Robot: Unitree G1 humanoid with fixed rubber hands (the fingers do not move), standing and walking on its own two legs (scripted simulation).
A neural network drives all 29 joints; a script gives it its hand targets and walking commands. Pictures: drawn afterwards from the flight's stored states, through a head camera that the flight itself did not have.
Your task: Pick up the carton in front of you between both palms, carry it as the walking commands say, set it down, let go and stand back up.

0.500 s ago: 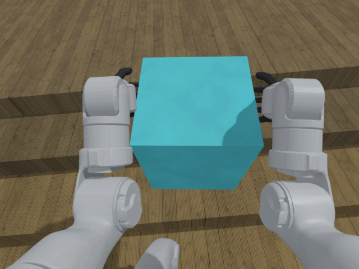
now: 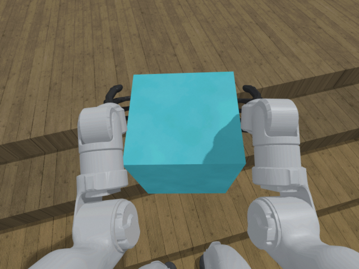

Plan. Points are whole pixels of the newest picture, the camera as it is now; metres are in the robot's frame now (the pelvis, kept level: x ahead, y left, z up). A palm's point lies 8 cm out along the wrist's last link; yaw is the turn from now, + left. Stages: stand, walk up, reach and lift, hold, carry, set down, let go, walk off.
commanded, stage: carry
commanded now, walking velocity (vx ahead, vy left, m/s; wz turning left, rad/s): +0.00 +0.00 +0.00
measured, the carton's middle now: (184, 141) +0.39 -0.02 +0.02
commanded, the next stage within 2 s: none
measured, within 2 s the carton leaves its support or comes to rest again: neither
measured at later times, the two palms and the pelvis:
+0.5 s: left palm (100, 110) +0.39 +0.13 +0.16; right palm (246, 100) +0.40 -0.15 +0.14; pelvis +0.04 -0.03 +0.01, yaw +3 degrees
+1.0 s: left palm (95, 114) +0.39 +0.15 +0.15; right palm (240, 100) +0.40 -0.14 +0.14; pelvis +0.04 -0.02 +0.00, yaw +3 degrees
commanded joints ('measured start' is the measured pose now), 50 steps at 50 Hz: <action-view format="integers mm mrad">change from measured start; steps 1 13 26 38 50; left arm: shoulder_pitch -698 -721 -702 -730 -723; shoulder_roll -1140 -1154 -1160 -1162 -1172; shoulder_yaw -588 -490 -452 -492 -495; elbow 18 219 197 143 164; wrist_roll -467 -518 -530 -529 -534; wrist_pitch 33 -10 11 14 12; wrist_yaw -280 -332 -314 -300 -308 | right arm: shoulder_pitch -774 -792 -831 -820 -817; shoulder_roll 1166 1045 1058 1083 1072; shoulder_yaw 509 385 409 413 409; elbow -21 46 -43 -13 -12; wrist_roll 466 411 445 454 443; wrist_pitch -63 -128 -110 -99 -104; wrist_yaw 503 486 450 466 468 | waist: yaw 62 106 103 98 97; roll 108 -28 -33 -13 -13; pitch -718 -477 -578 -592 -573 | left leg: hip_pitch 309 207 232 250 255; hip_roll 175 141 140 145 148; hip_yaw -131 -164 -176 -179 -182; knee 44 -72 -56 -53 -64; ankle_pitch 595 -39 56 109 109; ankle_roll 88 -6 12 25 34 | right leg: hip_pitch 426 319 408 409 386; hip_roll -15 -173 -168 -163 -160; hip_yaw -25 148 106 87 80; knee -364 -381 -318 -304 -307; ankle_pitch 335 190 292 278 225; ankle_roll -21 -50 -74 -83 -79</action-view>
